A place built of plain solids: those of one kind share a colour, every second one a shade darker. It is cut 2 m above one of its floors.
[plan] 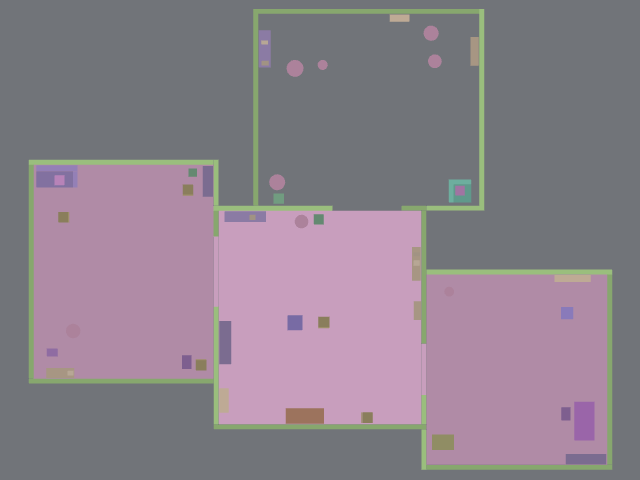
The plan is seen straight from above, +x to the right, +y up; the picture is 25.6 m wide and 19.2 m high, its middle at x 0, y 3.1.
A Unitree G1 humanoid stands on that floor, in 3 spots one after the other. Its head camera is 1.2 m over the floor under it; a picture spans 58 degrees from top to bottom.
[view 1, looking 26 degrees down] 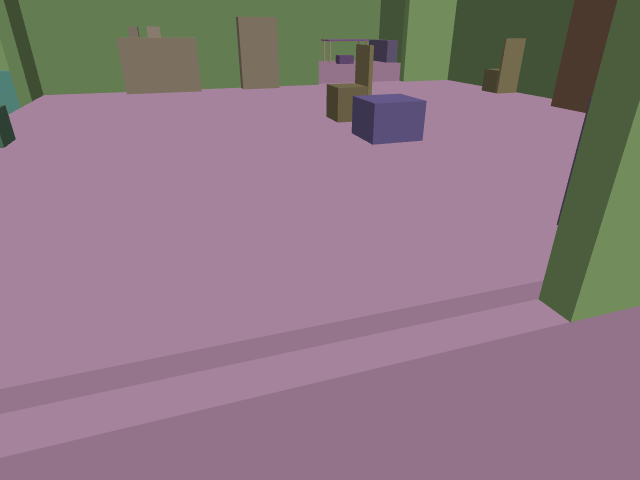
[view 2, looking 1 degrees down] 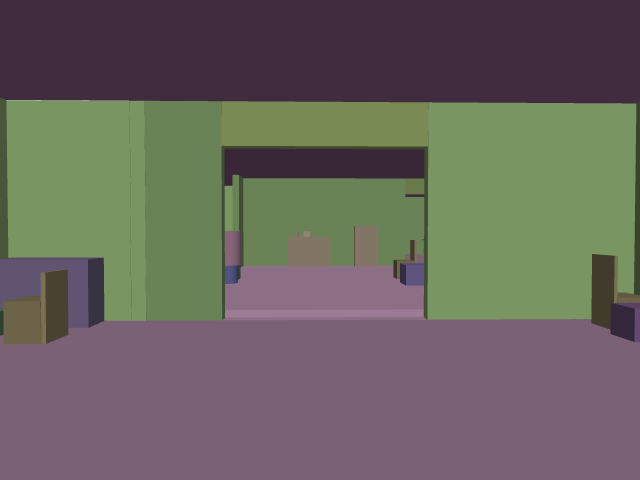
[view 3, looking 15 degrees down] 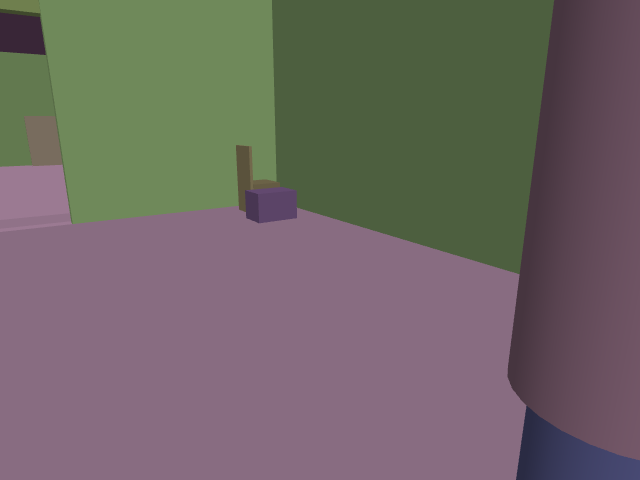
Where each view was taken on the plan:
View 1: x -5.43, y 2.01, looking -18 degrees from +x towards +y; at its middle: floor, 2.50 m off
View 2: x -10.17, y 2.01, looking -1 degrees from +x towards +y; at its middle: case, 13.85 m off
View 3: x -10.32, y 0.81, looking -34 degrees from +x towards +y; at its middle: floor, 4.64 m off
